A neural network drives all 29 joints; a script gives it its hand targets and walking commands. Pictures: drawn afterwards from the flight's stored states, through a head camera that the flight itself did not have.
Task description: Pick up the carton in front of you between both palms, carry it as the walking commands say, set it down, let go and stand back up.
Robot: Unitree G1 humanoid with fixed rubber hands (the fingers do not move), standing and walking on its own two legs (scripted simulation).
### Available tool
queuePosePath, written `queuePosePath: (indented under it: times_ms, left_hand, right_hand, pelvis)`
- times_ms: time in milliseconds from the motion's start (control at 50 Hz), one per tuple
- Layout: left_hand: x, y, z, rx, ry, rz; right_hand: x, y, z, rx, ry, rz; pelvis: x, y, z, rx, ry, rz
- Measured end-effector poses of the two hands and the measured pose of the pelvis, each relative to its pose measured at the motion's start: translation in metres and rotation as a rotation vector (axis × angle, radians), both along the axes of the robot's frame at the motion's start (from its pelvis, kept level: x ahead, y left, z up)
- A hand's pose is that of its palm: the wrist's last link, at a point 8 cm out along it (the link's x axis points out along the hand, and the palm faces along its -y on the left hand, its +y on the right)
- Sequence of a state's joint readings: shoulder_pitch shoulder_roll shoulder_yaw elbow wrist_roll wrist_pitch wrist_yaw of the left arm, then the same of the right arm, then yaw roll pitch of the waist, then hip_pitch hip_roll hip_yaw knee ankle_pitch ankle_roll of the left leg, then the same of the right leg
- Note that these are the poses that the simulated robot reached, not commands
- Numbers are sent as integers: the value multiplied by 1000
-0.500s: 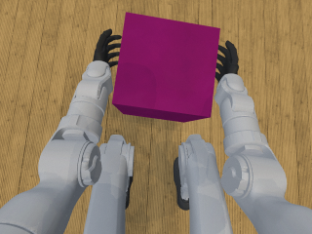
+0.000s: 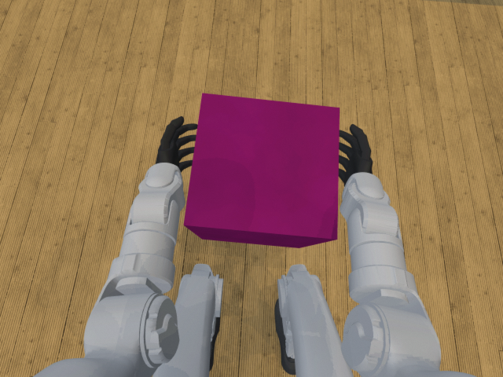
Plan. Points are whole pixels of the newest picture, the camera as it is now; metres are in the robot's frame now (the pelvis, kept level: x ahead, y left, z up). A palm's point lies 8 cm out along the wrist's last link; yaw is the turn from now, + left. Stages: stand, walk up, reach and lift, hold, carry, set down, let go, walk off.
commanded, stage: reach and lift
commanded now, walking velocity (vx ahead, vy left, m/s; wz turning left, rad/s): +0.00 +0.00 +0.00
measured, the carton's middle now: (259, 184) +0.43 -0.01 -0.12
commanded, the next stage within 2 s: hold in 1.94 s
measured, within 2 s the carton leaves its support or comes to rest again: neither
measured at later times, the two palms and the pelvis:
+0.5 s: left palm (126, 144) +0.39 +0.14 +0.11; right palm (410, 150) +0.39 -0.16 +0.12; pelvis +0.05 +0.00 +0.14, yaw +0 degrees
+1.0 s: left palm (34, 94) +0.36 +0.15 +0.25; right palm out of the picture +0.37 -0.15 +0.25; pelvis +0.07 +0.00 +0.22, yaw +0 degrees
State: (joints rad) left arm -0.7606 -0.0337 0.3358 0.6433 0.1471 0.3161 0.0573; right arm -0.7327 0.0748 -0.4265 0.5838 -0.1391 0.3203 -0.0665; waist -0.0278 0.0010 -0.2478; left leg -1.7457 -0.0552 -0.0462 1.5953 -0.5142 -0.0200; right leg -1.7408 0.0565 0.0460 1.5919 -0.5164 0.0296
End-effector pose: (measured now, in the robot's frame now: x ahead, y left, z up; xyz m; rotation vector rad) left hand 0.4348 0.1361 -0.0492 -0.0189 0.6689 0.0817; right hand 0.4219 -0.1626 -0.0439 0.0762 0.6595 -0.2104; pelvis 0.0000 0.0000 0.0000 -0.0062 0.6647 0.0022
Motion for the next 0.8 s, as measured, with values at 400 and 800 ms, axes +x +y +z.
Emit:
queuePosePath:
  times_ms: [400, 800]
  left_hand:
    - [-35, 6, 133, 0, 8, 31]
    - [-65, 10, 257, 11, -12, 53]
  right_hand:
    - [-27, 5, 133, -7, 9, 27]
    - [-50, 10, 255, -17, -12, 65]
  pelvis:
    - [40, 2, 118, 3, -229, 2]
    - [70, -1, 205, 8, -559, -3]
